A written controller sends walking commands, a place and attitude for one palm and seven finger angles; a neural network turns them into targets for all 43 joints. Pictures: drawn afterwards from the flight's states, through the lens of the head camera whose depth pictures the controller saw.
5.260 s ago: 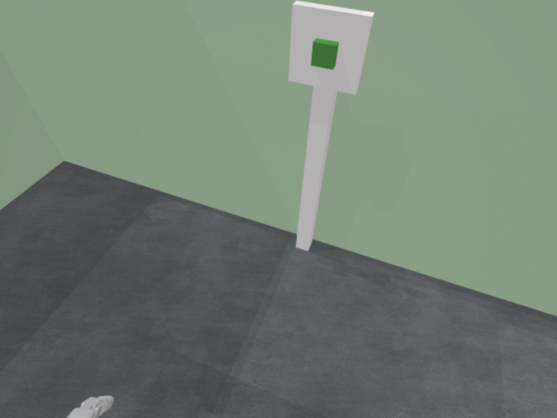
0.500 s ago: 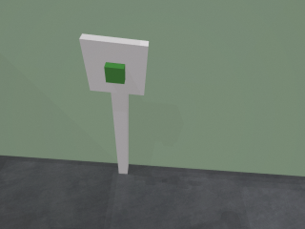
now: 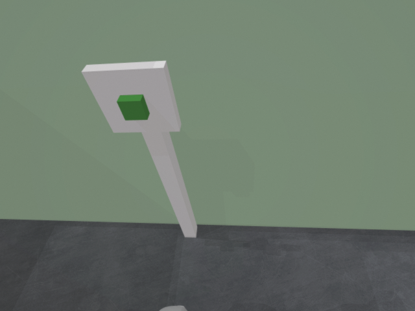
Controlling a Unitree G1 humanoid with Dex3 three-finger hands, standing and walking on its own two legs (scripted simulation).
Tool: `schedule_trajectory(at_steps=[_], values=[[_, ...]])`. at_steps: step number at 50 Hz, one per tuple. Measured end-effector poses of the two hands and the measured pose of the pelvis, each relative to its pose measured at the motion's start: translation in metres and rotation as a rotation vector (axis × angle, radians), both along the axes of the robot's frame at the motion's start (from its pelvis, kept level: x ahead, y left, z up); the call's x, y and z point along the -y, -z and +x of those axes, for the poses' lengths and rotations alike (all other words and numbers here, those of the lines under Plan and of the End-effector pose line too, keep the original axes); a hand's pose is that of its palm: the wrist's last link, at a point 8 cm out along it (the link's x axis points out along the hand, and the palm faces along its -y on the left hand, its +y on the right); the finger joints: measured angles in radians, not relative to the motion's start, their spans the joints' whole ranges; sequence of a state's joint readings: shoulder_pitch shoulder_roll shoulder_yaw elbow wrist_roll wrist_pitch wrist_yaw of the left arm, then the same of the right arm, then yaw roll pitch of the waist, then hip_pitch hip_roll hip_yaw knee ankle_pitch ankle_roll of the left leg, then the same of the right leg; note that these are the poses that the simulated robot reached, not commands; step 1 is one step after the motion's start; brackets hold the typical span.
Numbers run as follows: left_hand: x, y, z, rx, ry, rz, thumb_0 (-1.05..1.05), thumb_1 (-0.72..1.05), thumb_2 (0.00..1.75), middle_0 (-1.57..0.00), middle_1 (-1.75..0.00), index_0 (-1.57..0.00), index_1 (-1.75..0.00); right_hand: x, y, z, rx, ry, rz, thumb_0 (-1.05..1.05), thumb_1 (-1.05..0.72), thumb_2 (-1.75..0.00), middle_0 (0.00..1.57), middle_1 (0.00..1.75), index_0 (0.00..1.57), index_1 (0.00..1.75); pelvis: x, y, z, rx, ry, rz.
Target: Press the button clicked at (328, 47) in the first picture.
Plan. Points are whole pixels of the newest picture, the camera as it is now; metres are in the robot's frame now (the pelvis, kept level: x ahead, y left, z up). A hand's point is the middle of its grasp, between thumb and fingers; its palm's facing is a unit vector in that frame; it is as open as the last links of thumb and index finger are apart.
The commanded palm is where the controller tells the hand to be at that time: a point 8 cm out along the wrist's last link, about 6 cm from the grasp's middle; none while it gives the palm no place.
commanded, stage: come to a stop and stand still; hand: left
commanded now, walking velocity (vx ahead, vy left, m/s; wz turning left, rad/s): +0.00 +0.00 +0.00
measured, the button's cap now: (134, 106) +0.54 +0.21 +0.11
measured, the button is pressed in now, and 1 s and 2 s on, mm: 0 0 0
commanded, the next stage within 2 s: look again from close up in 1.18 s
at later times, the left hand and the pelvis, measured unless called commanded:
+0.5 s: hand out of the picture +0.02 +0.20 -0.19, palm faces +0.03 -0.98 -0.18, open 7.4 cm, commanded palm none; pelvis +0.03 +0.04 -0.01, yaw -1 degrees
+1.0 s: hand out of the picture -0.03 +0.21 -0.18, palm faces +0.01 -0.98 -0.17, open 7.4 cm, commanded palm none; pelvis +0.00 +0.05 -0.01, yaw -1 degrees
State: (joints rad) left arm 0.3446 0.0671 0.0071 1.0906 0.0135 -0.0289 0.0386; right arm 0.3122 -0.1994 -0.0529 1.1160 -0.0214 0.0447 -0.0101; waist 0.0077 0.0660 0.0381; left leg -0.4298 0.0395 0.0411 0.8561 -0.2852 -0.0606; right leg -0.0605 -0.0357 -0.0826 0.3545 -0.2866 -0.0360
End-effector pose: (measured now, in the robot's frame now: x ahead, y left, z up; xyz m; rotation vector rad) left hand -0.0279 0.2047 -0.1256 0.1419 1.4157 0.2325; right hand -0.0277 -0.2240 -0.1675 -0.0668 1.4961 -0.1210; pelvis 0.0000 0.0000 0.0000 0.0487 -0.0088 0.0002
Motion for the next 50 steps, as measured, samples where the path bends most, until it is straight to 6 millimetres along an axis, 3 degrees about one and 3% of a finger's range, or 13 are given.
schedule_trajectory(at_steps=[5,10,14,18,25,33,42,50], values=[[0.005,0.011,-0.019,-0.073,-0.042,-0.041,0.0,0.91,0.9,-0.2,-0.3,-0.2,-0.3,-0.002,-0.002,0.051,0.07,-0.043,-0.035,0.01,-0.91,-0.9,0.19,0.3,0.19,0.3,-0.006,0.005,0.011,-0.002,-0.006,-0.014],[-0.002,0.033,-0.026,-0.138,-0.064,-0.093,0.0,0.91,0.9,-0.2,-0.3,-0.2,-0.3,-0.016,-0.006,0.106,0.191,-0.082,-0.082,0.01,-0.91,-0.9,0.19,0.3,0.19,0.3,-0.018,0.016,0.024,-0.002,-0.006,-0.036],[-0.012,0.042,-0.014,-0.137,-0.05,-0.105,0.0,0.91,0.9,-0.2,-0.3,-0.2,-0.3,-0.029,-0.015,0.131,0.257,-0.092,-0.098,0.0,-0.91,-0.9,0.19,0.3,0.19,0.3,-0.025,0.016,0.03,0.008,0.012,-0.026],[-0.024,0.04,0.009,-0.091,-0.019,-0.098,0.0,0.91,0.9,-0.2,-0.3,-0.2,-0.3,-0.041,-0.017,0.137,0.272,-0.082,-0.089,0.0,-0.91,-0.9,0.19,0.3,0.19,0.3,-0.032,0.013,0.033,0.007,0.015,-0.035],[-0.049,0.033,0.047,0.003,0.045,-0.054,0.0,0.91,0.9,-0.2,-0.3,-0.2,-0.3,-0.047,-0.016,0.115,0.254,-0.032,-0.09,-0.01,-0.93,-0.9,0.2,0.3,0.2,0.3,-0.042,0.01,0.029,0.007,0.022,-0.037],[-0.069,0.027,0.062,0.061,0.076,-0.018,0.0,0.91,0.9,-0.2,-0.3,-0.2,-0.3,-0.042,-0.015,0.056,0.13,-0.015,-0.103,-0.01,-0.93,-0.9,0.2,0.3,0.2,0.3,-0.047,0.008,0.02,0.022,0.022,-0.035],[-0.065,0.028,0.033,0.008,0.077,-0.038,0.0,0.91,0.9,-0.2,-0.3,-0.2,-0.3,-0.053,-0.015,-0.006,0.004,0.011,-0.073,0.0,-0.91,-0.9,0.2,0.3,0.19,0.3,-0.048,0.006,0.006,0.03,0.02,-0.038],[-0.052,0.029,-0.006,-0.061,0.053,-0.068,0.0,0.91,0.9,-0.2,-0.3,-0.2,-0.3,-0.062,-0.014,-0.023,-0.013,0.022,-0.048,0.01,-0.9,-0.9,0.2,0.3,0.19,0.3,-0.047,0.006,-0.004,0.033,0.019,-0.04]])
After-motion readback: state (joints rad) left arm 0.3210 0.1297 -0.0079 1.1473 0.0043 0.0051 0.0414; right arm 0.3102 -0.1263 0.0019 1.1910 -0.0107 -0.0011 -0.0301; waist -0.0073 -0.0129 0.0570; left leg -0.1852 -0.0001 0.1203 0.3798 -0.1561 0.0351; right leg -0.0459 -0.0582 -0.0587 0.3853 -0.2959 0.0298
